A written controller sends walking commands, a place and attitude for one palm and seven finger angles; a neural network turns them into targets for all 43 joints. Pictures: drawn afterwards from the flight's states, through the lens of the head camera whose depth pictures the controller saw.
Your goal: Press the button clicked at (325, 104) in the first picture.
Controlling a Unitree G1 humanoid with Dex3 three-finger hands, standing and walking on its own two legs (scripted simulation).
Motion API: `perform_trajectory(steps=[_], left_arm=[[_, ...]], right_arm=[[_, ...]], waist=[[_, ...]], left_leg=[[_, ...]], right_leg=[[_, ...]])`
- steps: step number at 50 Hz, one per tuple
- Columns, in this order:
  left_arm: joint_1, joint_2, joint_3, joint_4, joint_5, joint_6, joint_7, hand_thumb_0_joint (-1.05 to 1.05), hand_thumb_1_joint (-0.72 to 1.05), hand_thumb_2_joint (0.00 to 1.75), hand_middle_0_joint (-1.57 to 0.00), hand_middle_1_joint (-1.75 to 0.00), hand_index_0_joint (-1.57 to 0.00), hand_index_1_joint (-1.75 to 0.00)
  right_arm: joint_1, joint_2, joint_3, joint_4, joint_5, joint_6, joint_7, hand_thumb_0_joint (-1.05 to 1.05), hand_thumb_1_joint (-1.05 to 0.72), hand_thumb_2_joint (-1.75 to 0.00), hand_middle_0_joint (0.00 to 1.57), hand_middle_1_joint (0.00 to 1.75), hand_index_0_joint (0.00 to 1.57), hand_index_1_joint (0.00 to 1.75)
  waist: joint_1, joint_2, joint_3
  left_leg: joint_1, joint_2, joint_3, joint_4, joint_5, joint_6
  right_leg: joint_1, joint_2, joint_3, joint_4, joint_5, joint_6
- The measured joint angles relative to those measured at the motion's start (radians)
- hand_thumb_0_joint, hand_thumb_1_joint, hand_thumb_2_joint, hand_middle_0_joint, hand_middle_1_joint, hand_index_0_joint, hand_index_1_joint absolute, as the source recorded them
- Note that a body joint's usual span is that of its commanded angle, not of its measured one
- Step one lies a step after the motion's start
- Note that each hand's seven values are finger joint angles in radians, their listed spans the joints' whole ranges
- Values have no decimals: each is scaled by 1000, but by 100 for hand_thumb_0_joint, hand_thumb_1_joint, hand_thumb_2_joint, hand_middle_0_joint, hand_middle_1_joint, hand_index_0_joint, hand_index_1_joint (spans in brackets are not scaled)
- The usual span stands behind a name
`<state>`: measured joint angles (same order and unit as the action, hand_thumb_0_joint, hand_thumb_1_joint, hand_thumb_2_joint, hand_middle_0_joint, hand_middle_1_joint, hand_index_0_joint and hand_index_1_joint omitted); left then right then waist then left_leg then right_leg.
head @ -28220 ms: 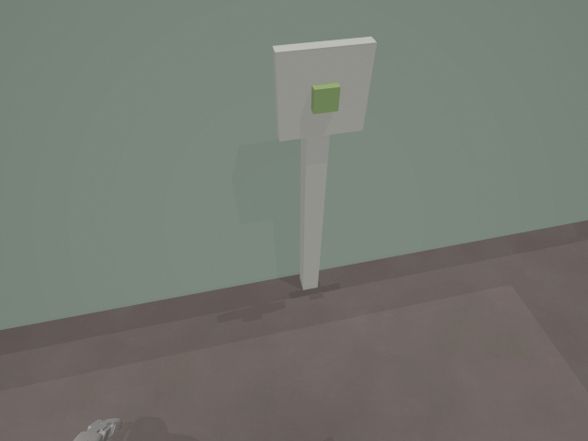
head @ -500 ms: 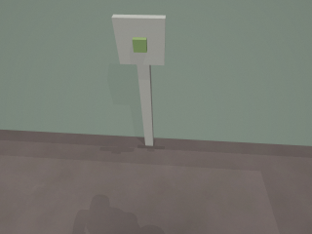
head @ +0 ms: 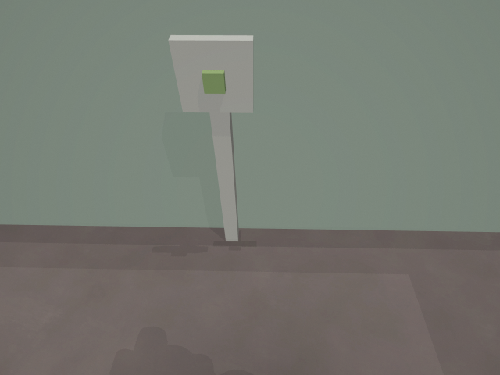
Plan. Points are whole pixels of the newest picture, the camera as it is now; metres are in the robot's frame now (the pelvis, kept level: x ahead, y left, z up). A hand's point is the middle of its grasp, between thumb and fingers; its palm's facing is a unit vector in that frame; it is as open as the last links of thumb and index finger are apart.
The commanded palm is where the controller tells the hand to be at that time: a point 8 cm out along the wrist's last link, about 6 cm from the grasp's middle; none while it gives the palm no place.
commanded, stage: let the arm hang, fingers relaxed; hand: left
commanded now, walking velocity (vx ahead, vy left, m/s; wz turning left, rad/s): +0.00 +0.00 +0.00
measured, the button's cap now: (214, 81) +0.78 +0.13 +0.07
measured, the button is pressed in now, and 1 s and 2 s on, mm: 0 0 0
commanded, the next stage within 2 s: stand and wait in 0.08 s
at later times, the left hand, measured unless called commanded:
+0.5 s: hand out of the picture +0.03 +0.19 -0.17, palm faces +0.03 -0.97 -0.25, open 7.4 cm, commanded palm none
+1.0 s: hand out of the picture +0.11 +0.23 -0.15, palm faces +0.00 -0.94 -0.34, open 7.4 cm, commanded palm none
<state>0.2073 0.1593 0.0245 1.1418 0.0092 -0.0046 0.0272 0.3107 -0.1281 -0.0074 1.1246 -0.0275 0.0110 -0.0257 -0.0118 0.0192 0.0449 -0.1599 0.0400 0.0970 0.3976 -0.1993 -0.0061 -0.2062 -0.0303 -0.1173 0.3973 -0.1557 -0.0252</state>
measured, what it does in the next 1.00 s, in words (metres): stands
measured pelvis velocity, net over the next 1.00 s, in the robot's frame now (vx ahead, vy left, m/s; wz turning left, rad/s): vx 0.03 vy -0.01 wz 0.00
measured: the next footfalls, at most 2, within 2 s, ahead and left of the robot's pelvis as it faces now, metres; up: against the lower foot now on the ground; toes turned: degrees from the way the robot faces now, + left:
none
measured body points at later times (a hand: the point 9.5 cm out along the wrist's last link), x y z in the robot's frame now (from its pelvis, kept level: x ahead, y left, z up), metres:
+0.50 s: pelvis +0.01 +0.00 +0.00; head +0.03 -0.01 +0.45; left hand +0.03 +0.24 -0.15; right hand +0.01 -0.24 -0.16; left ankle +0.01 +0.12 -0.74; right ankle +0.04 -0.10 -0.74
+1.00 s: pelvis +0.03 -0.01 +0.00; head +0.05 -0.02 +0.45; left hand +0.11 +0.28 -0.12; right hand +0.08 -0.29 -0.15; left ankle +0.01 +0.12 -0.74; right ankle +0.04 -0.10 -0.74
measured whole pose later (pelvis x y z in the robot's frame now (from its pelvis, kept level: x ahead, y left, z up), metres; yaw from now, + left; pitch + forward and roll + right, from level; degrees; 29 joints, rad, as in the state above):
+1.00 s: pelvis +0.03 -0.01 +0.00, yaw +0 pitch -1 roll +0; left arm 0.08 0.30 0.03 1.14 0.01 -0.03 0.01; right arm 0.13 -0.30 -0.02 1.12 -0.02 0.00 -0.01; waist -0.01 0.03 0.06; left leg -0.10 0.05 0.09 0.30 -0.19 -0.02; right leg -0.15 -0.01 -0.12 0.32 -0.16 -0.03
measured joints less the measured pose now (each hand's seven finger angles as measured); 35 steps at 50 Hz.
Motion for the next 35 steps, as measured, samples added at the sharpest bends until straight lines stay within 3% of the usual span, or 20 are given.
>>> perform_trajectory(steps=[17,35], left_arm=[[28,9,6,20,2,-3,-3,1,91,90,-20,-30,-20,-30],[-61,81,12,6,2,-16,-16,1,90,90,-20,-30,-20,-30]], right_arm=[[-28,-30,-12,1,4,-3,-1,0,-91,-90,20,30,20,30],[-111,-110,-16,-2,3,-9,9,0,-91,-90,20,30,20,30]], waist=[[7,2,20],[5,5,23]], left_leg=[[4,3,3,-5,-4,-2],[25,9,-1,-40,3,-10]], right_leg=[[3,4,3,-5,-3,-2],[24,13,-2,-39,1,-7]])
